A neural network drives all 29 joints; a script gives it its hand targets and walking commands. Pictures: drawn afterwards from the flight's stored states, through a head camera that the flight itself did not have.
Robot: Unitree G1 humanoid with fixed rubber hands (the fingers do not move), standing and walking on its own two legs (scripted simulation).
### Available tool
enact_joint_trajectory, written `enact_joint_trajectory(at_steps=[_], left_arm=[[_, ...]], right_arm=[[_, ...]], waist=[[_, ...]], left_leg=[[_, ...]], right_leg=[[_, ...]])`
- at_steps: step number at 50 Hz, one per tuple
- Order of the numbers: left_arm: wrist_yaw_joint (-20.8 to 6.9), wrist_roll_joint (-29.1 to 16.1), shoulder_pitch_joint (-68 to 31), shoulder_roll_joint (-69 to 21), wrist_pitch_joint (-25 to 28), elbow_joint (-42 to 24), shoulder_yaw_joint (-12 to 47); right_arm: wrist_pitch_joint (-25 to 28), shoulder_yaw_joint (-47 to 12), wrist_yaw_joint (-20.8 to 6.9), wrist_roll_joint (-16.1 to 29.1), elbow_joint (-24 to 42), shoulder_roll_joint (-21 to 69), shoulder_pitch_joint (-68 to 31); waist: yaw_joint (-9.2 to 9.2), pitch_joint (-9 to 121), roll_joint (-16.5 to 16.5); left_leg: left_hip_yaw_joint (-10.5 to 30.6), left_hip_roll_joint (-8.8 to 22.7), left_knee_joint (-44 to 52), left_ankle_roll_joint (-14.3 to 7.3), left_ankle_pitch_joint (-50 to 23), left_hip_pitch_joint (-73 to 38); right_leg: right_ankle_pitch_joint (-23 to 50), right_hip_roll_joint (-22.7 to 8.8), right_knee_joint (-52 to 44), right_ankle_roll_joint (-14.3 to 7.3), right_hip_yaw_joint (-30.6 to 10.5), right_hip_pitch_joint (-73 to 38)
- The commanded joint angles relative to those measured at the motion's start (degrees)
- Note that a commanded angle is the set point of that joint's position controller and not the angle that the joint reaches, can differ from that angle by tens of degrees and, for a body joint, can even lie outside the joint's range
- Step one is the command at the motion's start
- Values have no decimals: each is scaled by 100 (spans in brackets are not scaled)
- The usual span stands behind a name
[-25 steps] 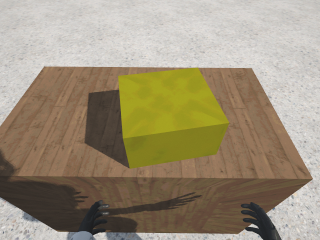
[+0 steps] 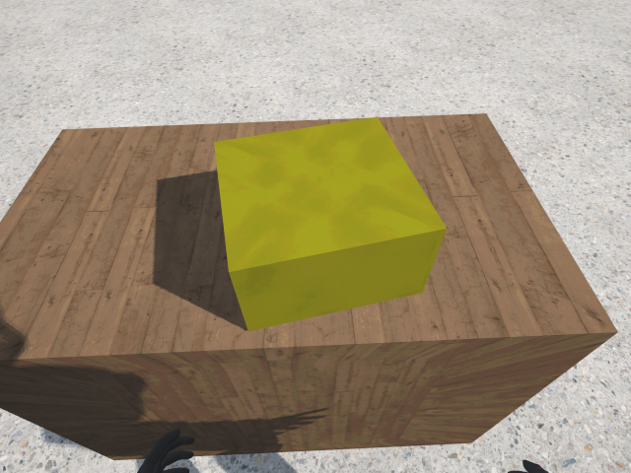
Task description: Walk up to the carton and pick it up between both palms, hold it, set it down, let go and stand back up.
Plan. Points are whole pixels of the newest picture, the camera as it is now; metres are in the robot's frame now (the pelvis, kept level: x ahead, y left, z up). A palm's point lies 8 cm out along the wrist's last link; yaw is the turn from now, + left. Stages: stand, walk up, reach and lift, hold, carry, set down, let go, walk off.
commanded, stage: stand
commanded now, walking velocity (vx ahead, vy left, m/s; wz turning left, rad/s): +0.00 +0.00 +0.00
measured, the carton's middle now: (317, 216) +0.49 +0.03 +0.02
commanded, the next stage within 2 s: none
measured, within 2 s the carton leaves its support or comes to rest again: neither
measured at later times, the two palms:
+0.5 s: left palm out of the picture +0.12 +0.24 -0.11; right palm out of the picture +0.04 -0.25 -0.12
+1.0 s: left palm out of the picture +0.12 +0.24 -0.12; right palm out of the picture +0.02 -0.25 -0.12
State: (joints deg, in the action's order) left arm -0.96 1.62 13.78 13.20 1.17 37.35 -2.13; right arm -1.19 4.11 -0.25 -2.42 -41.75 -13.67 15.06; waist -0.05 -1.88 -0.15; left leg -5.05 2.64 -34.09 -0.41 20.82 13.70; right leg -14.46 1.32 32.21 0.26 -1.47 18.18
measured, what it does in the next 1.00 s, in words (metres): stands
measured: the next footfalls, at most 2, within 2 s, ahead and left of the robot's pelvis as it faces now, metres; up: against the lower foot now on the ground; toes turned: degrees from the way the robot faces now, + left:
none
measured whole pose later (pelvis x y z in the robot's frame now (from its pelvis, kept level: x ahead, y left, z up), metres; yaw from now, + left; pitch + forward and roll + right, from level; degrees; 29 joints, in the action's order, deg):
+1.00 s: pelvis +0.01 +0.01 +0.00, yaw -4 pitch +1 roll +0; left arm 0.8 1.4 12.7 11.0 0.2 48.8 -2.7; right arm -1.3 3.5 1.7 -1.9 -47.4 -11.9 19.5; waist -1.2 -1.5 0.3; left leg -9.1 2.6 -31.5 -0.9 21.2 11.0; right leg -15.0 1.9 32.6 0.6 -5.4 18.4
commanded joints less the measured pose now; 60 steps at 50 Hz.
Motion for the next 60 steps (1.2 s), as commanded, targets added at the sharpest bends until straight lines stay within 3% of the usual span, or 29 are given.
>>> enact_joint_trajectory(at_steps=[1, 11, 14, 20, 25, 30, 31, 35, 37, 41, 53, 56, 59, 60], left_arm=[[11, 14, -91, 464, 97, -336, -123], [16, 12, 28, 363, 44, -35, -114], [3, 18, -72, 313, 47, 6, -118], [64, 23, -4, 325, 36, 195, -134], [74, 3, -29, 359, 17, 316, -162], [144, -4, 17, 335, 10, 438, -168], [139, 7, -23, 345, -7, 471, -165], [155, -5, 23, 421, 1, 549, -190], [175, -6, -72, 335, -18, 573, -162], [165, -9, -12, 313, -29, 699, -171], [234, -28, 7, 380, -41, 1060, -195], [268, -36, 38, 325, -51, 1163, -184], [288, -43, 46, 353, -67, 1305, -180], [286, -43, 74, 285, -76, 1323, -166]], right_arm=[[38, 125, 31, -18, 427, -608, 191], [53, 119, 91, -7, 367, -657, 579], [67, 129, 102, 2, 336, -648, 642], [60, 123, 141, -8, 281, -592, 760], [59, 95, 143, 23, 246, -502, 755], [55, 105, 186, 36, 118, -523, 831], [58, 98, 179, 37, 95, -522, 825], [28, 83, 187, 42, -3, -477, 777], [39, 105, 193, 51, -38, -532, 808], [59, 99, 192, 41, -164, -502, 836], [24, 82, 242, 81, -536, -449, 800], [27, 66, 257, 74, -665, -402, 806], [27, 56, 281, 93, -821, -393, 934], [33, 41, 280, 90, -876, -352, 962]], waist=[[-37, 469, 98], [-11, 211, 155], [-37, 224, 167], [-80, 251, -113], [-104, 253, 51], [-114, 295, -114], [-132, 319, -1], [-86, 149, -57], [-149, 206, -77], [-117, 224, 132], [-118, 190, -160], [-96, 142, 45], [-148, 97, -86], [-134, 83, 17]], left_leg=[[475, 463, 670, -235, -700, 77], [517, 584, 971, -339, -287, 339], [490, 614, 984, -359, -462, 208], [338, 519, 863, -333, -513, 32], [366, 570, 936, -361, -553, -53], [263, 498, 827, -357, -783, -169], [223, 470, 788, -332, -707, -239], [242, 484, 842, -361, -650, -135], [232, 471, 855, -353, -596, -207], [309, 577, 992, -386, -795, -269], [174, 454, 874, -345, -1101, -512], [171, 416, 924, -311, -1062, -528], [190, 480, 945, -332, -1185, -632], [167, 491, 980, -342, -1205, -664]], right_leg=[[1377, -390, -234, -103, -417, -56], [885, -258, -222, -110, -479, 82], [1045, -245, -198, -118, -456, 98], [1164, -288, -284, -134, -551, 186], [1225, -252, -234, -130, -535, 207], [1488, -289, -256, -168, -613, 132], [1448, -293, -277, -183, -632, 153], [1400, -308, -306, -221, -680, 186], [1491, -302, -304, -213, -666, 170], [1379, -246, -224, -182, -553, 85], [1961, -339, -355, -253, -677, -50], [1841, -372, -415, -284, -736, -87], [1900, -326, -408, -271, -681, -73], [1844, -322, -398, -256, -649, -49]])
